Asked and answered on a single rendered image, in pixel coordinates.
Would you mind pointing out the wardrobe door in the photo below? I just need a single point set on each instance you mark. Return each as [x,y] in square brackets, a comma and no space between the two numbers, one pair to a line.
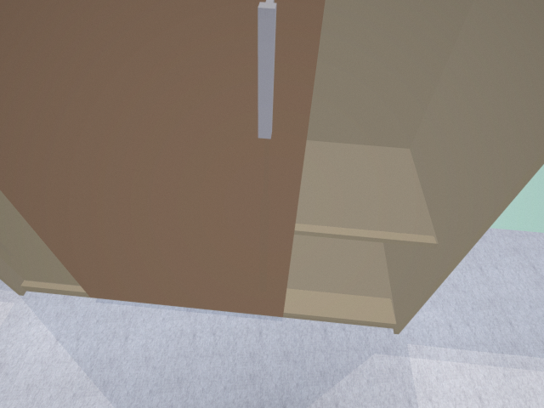
[129,143]
[25,252]

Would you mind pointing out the handle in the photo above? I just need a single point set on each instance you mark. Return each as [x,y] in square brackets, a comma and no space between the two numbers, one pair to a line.
[266,66]

